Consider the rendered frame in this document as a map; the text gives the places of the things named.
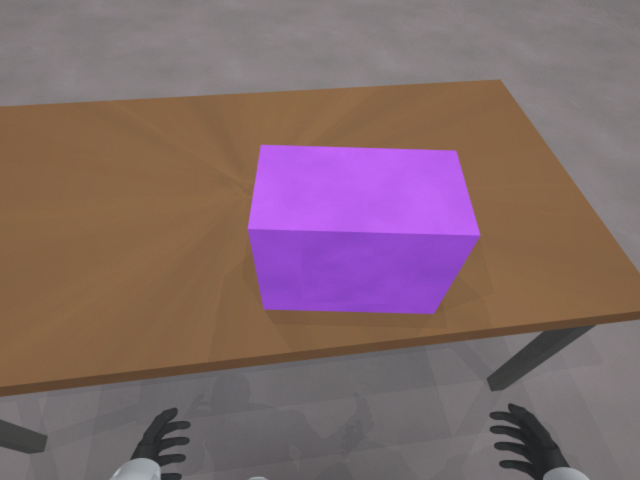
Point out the left robot forearm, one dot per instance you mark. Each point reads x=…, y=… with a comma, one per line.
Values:
x=138, y=469

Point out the left robot hand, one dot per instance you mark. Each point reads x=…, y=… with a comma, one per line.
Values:
x=152, y=443

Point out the right robot hand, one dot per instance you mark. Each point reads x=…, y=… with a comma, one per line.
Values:
x=539, y=448

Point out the table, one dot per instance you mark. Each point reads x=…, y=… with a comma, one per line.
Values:
x=125, y=253

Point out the carton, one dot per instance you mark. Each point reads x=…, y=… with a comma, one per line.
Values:
x=359, y=229

